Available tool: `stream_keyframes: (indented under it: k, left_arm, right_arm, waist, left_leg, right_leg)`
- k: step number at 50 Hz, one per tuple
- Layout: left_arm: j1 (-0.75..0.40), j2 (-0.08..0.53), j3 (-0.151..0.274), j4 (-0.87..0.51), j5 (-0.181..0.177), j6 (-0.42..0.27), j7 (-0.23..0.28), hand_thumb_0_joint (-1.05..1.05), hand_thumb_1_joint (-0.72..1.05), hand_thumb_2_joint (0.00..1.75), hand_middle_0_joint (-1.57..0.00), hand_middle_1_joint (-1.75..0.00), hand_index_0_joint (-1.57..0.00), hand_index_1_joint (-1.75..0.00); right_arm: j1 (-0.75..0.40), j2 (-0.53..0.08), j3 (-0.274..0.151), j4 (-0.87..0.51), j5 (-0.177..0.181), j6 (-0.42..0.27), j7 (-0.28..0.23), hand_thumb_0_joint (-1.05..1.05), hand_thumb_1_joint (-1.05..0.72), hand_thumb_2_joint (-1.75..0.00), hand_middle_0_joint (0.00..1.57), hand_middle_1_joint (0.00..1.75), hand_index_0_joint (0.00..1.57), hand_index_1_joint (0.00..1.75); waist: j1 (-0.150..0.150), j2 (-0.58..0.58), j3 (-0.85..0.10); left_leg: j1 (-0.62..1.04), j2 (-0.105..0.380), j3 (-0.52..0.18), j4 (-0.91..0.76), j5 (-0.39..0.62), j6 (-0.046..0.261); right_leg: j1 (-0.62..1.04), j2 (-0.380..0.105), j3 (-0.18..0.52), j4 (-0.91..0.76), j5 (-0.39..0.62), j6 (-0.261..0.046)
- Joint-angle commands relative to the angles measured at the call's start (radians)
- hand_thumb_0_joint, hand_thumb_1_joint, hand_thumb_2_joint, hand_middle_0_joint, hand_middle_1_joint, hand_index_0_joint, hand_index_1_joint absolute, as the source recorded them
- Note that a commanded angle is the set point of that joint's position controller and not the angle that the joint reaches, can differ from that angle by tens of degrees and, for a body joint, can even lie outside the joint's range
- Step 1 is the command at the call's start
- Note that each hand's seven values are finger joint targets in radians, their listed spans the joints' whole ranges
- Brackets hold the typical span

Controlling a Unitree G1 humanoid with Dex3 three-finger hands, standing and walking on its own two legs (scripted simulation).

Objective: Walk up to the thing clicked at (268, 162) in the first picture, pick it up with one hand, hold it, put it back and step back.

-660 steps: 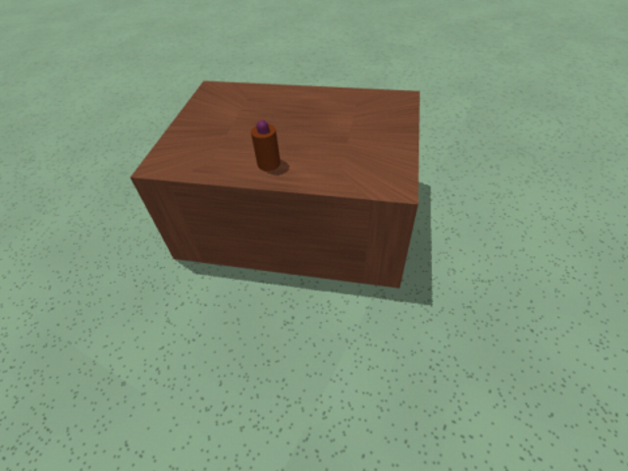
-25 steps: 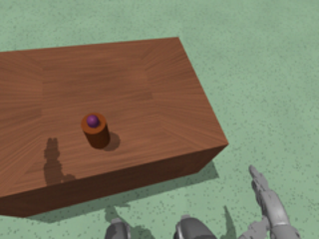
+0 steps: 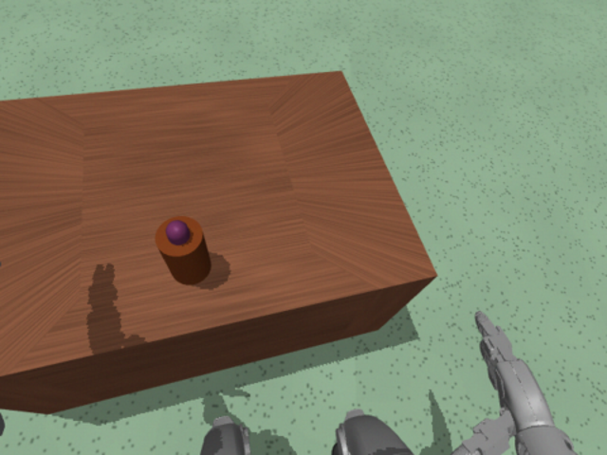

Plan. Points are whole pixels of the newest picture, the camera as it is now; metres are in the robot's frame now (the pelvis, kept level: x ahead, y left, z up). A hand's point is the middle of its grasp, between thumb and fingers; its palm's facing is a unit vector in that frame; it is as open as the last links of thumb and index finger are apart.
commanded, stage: go down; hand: left
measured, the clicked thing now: (184, 248) +0.49 +0.16 -0.17
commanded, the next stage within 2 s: approach in 1.72 s
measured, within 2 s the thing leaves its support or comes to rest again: neither
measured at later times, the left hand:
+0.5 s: hand out of the picture +0.43 +0.35 +0.08, palm faces +0.13 -0.99 -0.01, open 17.6 cm
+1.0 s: hand out of the picture +0.43 +0.36 +0.08, palm faces +0.13 -0.99 -0.01, open 17.6 cm
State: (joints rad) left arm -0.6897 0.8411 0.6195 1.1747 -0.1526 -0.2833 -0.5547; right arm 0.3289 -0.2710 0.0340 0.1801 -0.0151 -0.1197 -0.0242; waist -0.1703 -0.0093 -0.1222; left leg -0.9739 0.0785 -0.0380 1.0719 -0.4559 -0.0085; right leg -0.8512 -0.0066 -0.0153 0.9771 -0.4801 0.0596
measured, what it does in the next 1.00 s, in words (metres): stands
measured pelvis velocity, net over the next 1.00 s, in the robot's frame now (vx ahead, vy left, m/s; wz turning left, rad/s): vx -0.01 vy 0.01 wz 0.00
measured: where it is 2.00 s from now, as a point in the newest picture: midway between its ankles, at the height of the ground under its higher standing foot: outside the picture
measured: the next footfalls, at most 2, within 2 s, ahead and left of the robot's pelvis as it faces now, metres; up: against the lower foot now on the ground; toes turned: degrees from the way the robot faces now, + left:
none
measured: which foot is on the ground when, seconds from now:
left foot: down 0.00-1.00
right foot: down 0.00-1.00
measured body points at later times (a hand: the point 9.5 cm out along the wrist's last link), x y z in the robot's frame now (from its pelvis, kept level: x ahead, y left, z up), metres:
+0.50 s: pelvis -0.01 +0.00 +0.00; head +0.11 +0.05 +0.43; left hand +0.42 +0.40 +0.09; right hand +0.16 -0.25 -0.02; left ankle +0.02 +0.12 -0.67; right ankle -0.01 -0.16 -0.67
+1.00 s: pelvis -0.01 +0.01 +0.00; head +0.11 +0.05 +0.43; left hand +0.42 +0.41 +0.08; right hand +0.16 -0.24 -0.02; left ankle +0.02 +0.12 -0.67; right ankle -0.01 -0.16 -0.67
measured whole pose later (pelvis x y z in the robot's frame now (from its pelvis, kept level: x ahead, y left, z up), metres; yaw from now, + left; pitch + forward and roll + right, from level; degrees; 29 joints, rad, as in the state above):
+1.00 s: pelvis -0.01 +0.01 +0.00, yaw +0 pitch +20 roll -5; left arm -0.70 0.86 0.61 1.20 -0.15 -0.28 -0.56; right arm 0.33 -0.26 0.05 0.19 -0.01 -0.13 -0.03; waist -0.17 -0.01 -0.12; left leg -0.98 0.07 -0.04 1.08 -0.45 0.00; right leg -0.86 -0.01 -0.01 0.98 -0.47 0.06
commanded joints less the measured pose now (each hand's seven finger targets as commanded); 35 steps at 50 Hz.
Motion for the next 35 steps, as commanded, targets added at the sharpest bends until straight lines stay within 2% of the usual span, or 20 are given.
stream_keyframes:
  k: [1,2,4,5,7,10,11,14,16,17,18,20,22,25,27,31,32,33,34,35]
  left_arm:
    - [-0.374,0.371,0.047,-0.321,-0.041,-0.078,-0.009,0.00,-0.57,0.08,-0.05,-0.11,-0.05,-0.10]
    - [-0.388,0.385,0.060,-0.349,-0.042,-0.079,0.000,0.00,-0.56,0.09,-0.04,-0.11,-0.05,-0.10]
    - [-0.364,0.379,0.051,-0.332,-0.032,-0.072,0.012,0.00,-0.55,0.10,-0.04,-0.11,-0.05,-0.10]
    - [-0.350,0.350,0.035,-0.303,-0.028,-0.064,0.015,0.00,-0.54,0.10,-0.04,-0.10,-0.05,-0.10]
    - [-0.391,0.410,0.066,-0.372,-0.017,-0.063,0.030,0.00,-0.55,0.10,-0.05,-0.10,-0.05,-0.10]
    - [-0.331,0.336,0.017,-0.292,-0.003,-0.037,0.028,0.00,-0.55,0.10,-0.05,-0.11,-0.05,-0.10]
    - [-0.295,0.317,0.013,-0.249,0.001,-0.030,0.029,0.00,-0.55,0.09,-0.05,-0.10,-0.05,-0.10]
    - [-0.283,0.318,0.005,-0.168,-0.011,-0.018,0.015,0.00,-0.60,0.05,-0.06,-0.10,-0.07,-0.09]
    - [-0.304,0.333,0.016,-0.160,-0.021,-0.025,0.004,0.00,-0.61,0.05,-0.05,-0.10,-0.07,-0.09]
    - [-0.303,0.337,0.016,-0.160,-0.023,-0.030,0.001,0.00,-0.61,0.05,-0.05,-0.11,-0.07,-0.10]
    - [-0.305,0.324,0.015,-0.140,-0.030,-0.034,-0.004,0.00,-0.61,0.05,-0.06,-0.11,-0.07,-0.09]
    - [-0.304,0.346,0.031,-0.148,-0.036,-0.049,-0.008,0.00,-0.61,0.05,-0.05,-0.11,-0.07,-0.10]
    - [-0.327,0.369,0.046,-0.182,-0.040,-0.062,-0.013,0.00,-0.61,0.06,-0.05,-0.11,-0.07,-0.10]
    - [-0.395,0.416,0.063,-0.272,-0.032,-0.078,-0.006,0.00,-0.61,0.07,-0.05,-0.11,-0.07,-0.10]
    - [-0.427,0.400,0.055,-0.318,-0.029,-0.082,0.001,0.00,-0.61,0.08,-0.05,-0.11,-0.06,-0.10]
    - [-0.428,0.406,0.037,-0.319,-0.002,-0.070,0.031,0.00,-0.58,0.09,-0.05,-0.11,-0.06,-0.11]
    - [-0.402,0.399,0.033,-0.280,0.007,-0.062,0.035,0.00,-0.56,0.09,-0.05,-0.11,-0.06,-0.10]
    - [-0.391,0.384,0.016,-0.268,0.013,-0.056,0.041,0.00,-0.57,0.09,-0.05,-0.11,-0.06,-0.10]
    - [-0.383,0.384,0.020,-0.259,0.010,-0.054,0.039,0.00,-0.57,0.08,-0.05,-0.11,-0.06,-0.10]
    - [-0.391,0.410,0.035,-0.279,0.011,-0.053,0.044,0.00,-0.58,0.08,-0.05,-0.11,-0.06,-0.11]
  right_arm:
    - [0.060,-0.201,-0.133,-0.179,0.005,-0.055,-0.023,0.00,0.52,-0.05,0.05,0.05,0.05,0.05]
    - [0.049,-0.200,-0.133,-0.174,0.008,-0.054,-0.023,0.00,0.52,-0.06,0.05,0.05,0.05,0.05]
    - [0.052,-0.206,-0.141,-0.141,0.005,-0.049,-0.023,0.00,0.52,-0.06,0.05,0.05,0.05,0.05]
    - [0.060,-0.190,-0.129,-0.127,0.004,-0.046,-0.019,0.00,0.52,-0.06,0.05,0.05,0.05,0.05]
    - [0.064,-0.190,-0.136,-0.113,0.005,-0.043,-0.019,0.00,0.52,-0.06,0.05,0.05,0.05,0.05]
    - [0.044,-0.157,-0.117,-0.085,0.008,-0.041,-0.012,0.00,0.52,-0.06,0.05,0.05,0.05,0.05]
    - [0.019,-0.154,-0.110,-0.106,0.009,-0.044,-0.009,0.00,0.52,-0.06,0.05,0.05,0.05,0.05]
    - [-0.019,-0.147,-0.089,-0.119,0.017,-0.043,-0.009,0.00,0.52,-0.05,0.05,0.05,0.05,0.05]
    - [-0.018,-0.165,-0.106,-0.138,0.019,-0.050,-0.011,0.00,0.52,-0.05,0.05,0.05,0.05,0.05]
    - [-0.031,-0.162,-0.096,-0.155,0.018,-0.054,-0.012,0.00,0.53,-0.05,0.05,0.05,0.05,0.05]
    - [-0.019,-0.159,-0.092,-0.160,0.020,-0.056,-0.010,0.00,0.52,-0.05,0.05,0.05,0.05,0.05]
    - [-0.012,-0.181,-0.110,-0.177,0.017,-0.060,-0.014,0.00,0.53,-0.05,0.05,0.05,0.05,0.05]
    - [0.038,-0.194,-0.124,-0.158,0.014,-0.061,-0.018,0.00,0.53,-0.05,0.05,0.05,0.05,0.05]
    - [0.031,-0.205,-0.133,-0.171,0.008,-0.062,-0.020,0.00,0.53,-0.05,0.05,0.05,0.05,0.05]
    - [0.033,-0.195,-0.125,-0.162,0.004,-0.058,-0.020,0.00,0.53,-0.05,0.05,0.05,0.05,0.05]
    - [0.033,-0.185,-0.122,-0.124,0.001,-0.045,-0.024,0.00,0.52,-0.05,0.05,0.05,0.05,0.05]
    - [0.032,-0.188,-0.130,-0.117,0.001,-0.044,-0.026,0.00,0.52,-0.05,0.05,0.05,0.05,0.05]
    - [0.027,-0.180,-0.121,-0.107,0.003,-0.039,-0.022,0.00,0.52,-0.05,0.05,0.05,0.05,0.05]
    - [0.020,-0.180,-0.123,-0.108,0.004,-0.039,-0.022,0.00,0.52,-0.05,0.05,0.05,0.05,0.05]
    - [0.017,-0.180,-0.124,-0.101,0.005,-0.036,-0.023,0.00,0.52,-0.05,0.05,0.05,0.05,0.05]
  waist:
    - [0.006,0.253,-0.566]
    - [0.021,0.270,-0.550]
    - [0.022,0.304,-0.519]
    - [0.019,0.305,-0.497]
    - [0.029,0.341,-0.504]
    - [0.029,0.310,-0.410]
    - [0.036,0.271,-0.379]
    - [0.030,0.206,-0.318]
    - [0.013,0.176,-0.332]
    - [0.018,0.165,-0.335]
    - [0.008,0.152,-0.351]
    - [0.004,0.146,-0.389]
    - [-0.004,0.193,-0.461]
    - [0.009,0.260,-0.524]
    - [0.015,0.310,-0.565]
    - [0.023,0.340,-0.500]
    - [0.020,0.335,-0.484]
    - [0.028,0.329,-0.431]
    - [0.035,0.339,-0.416]
    - [0.036,0.333,-0.412]
  left_leg:
    - [0.579,-0.037,-0.004,-0.092,0.512,0.009]
    - [0.570,-0.041,-0.001,-0.098,0.500,0.006]
    - [0.601,-0.032,-0.013,-0.111,0.519,-0.005]
    - [0.610,-0.024,-0.022,-0.116,0.547,-0.009]
    - [0.629,-0.026,-0.019,-0.117,0.553,-0.009]
    - [0.560,-0.029,-0.014,-0.132,0.493,-0.003]
    - [0.532,-0.029,-0.012,-0.139,0.458,0.001]
    - [0.405,-0.037,0.001,-0.148,0.317,0.017]
    - [0.391,-0.038,0.001,-0.146,0.284,0.023]
    - [0.382,-0.039,0.007,-0.144,0.273,0.025]
    - [0.387,-0.038,0.002,-0.137,0.290,0.025]
    - [0.409,-0.038,0.002,-0.131,0.303,0.025]
    - [0.462,-0.039,0.000,-0.109,0.376,0.022]
    - [0.532,-0.037,-0.009,-0.109,0.418,0.006]
    - [0.598,-0.031,-0.019,-0.110,0.461,-0.005]
    - [0.574,-0.037,-0.009,-0.123,0.421,-0.005]
    - [0.573,-0.034,-0.012,-0.129,0.421,-0.008]
    - [0.542,-0.037,-0.010,-0.141,0.388,-0.009]
    - [0.538,-0.034,-0.011,-0.150,0.367,-0.013]
    - [0.534,-0.031,-0.011,-0.152,0.356,-0.009]
  right_leg:
    - [0.088,0.035,-0.030,-0.097,0.395,-0.062]
    - [0.093,0.030,-0.026,-0.099,0.393,-0.064]
    - [0.040,0.033,-0.032,-0.098,0.356,-0.069]
    - [0.014,0.035,-0.040,-0.099,0.347,-0.071]
    - [0.016,0.033,-0.036,-0.106,0.340,-0.071]
    - [0.023,0.033,-0.038,-0.114,0.318,-0.073]
    - [0.024,0.036,-0.039,-0.122,0.297,-0.072]
    - [0.056,0.037,-0.033,-0.133,0.253,-0.069]
    - [0.060,0.037,-0.031,-0.132,0.246,-0.067]
    - [0.069,0.037,-0.027,-0.133,0.244,-0.066]
    - [0.063,0.038,-0.031,-0.126,0.254,-0.066]
    - [0.068,0.040,-0.032,-0.117,0.266,-0.064]
    - [0.067,0.036,-0.029,-0.105,0.316,-0.063]
    - [0.058,0.035,-0.034,-0.094,0.317,-0.068]
    - [0.030,0.034,-0.036,-0.093,0.312,-0.071]
    - [0.030,0.029,-0.029,-0.110,0.291,-0.073]
    - [0.022,0.032,-0.033,-0.114,0.286,-0.074]
    - [0.010,0.031,-0.033,-0.116,0.264,-0.077]
    - [0.002,0.034,-0.036,-0.119,0.241,-0.079]
    - [0.003,0.037,-0.039,-0.120,0.230,-0.079]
